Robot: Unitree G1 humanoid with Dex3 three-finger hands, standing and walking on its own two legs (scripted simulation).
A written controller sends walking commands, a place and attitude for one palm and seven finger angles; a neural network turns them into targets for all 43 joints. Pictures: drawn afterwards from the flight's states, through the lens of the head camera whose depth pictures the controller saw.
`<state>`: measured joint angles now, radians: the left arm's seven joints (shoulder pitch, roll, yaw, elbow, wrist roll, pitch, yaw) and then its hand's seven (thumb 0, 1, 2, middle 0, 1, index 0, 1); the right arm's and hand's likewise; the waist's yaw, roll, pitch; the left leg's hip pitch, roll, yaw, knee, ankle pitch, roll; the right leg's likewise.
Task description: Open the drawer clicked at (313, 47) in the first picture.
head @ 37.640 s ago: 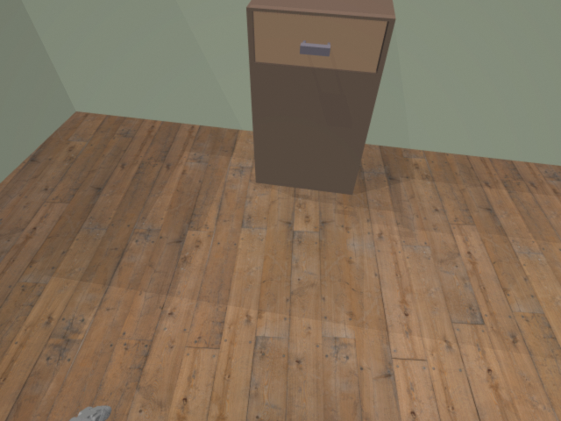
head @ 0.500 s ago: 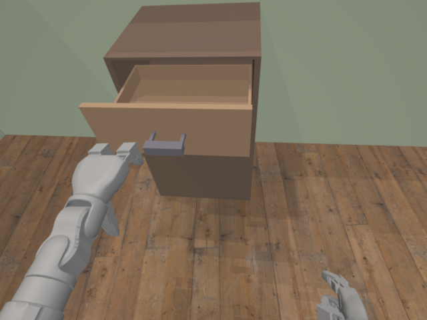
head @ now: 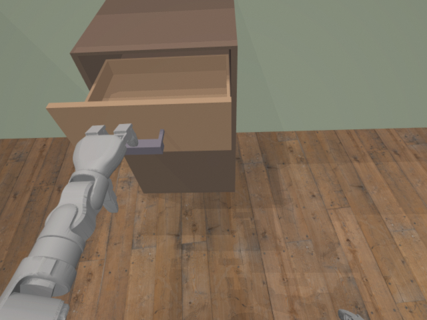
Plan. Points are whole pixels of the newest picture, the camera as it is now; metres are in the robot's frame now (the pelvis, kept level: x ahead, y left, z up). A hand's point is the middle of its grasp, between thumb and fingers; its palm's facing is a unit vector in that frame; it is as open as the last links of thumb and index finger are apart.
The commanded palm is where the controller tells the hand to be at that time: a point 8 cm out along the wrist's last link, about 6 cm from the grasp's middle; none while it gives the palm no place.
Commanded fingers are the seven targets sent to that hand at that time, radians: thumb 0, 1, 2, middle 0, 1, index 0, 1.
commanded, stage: move the hooked fingers above the handle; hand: left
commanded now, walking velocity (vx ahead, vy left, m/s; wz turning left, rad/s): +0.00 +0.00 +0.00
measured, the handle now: (144, 140) +0.54 +0.23 -0.02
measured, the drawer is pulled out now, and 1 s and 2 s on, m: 0.24 0.24 0.24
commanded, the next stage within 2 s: lower the fingers behind the handle in 1.52 s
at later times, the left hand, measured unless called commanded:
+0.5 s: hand (128, 148) +0.45 +0.23 +0.04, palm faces -0.03 -0.02 -1.00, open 13.8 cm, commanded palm +0.43 +0.23 +0.10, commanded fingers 0.00 -0.50 0.30 -0.30 -1.20 -0.30 -1.20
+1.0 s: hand (139, 138) +0.49 +0.21 +0.03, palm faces -0.05 -0.03 -1.00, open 13.8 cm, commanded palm +0.47 +0.22 +0.09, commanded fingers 0.00 -0.50 0.30 -0.30 -1.20 -0.30 -1.20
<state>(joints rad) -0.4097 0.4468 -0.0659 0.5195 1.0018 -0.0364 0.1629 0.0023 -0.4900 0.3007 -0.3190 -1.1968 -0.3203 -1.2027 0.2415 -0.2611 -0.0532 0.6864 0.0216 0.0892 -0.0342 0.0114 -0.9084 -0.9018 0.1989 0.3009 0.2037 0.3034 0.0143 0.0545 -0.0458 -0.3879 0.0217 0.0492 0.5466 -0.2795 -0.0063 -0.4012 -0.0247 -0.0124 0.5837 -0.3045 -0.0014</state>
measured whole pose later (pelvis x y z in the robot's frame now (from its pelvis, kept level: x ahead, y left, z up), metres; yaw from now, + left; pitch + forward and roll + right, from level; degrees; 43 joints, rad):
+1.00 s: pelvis +0.01 +0.01 -0.01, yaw -1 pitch +17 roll +0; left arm -0.82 0.46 -0.02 1.05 1.08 -0.04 0.28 0.00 -0.49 0.30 -0.32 -1.20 -0.32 -1.20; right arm 0.37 -0.26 -0.07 0.72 -0.01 0.10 0.00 0.01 -0.91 -0.90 0.20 0.30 0.20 0.30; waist -0.10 0.05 -0.12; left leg -0.63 0.04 0.06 0.68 -0.34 0.01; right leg -0.62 -0.01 0.01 0.66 -0.33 0.01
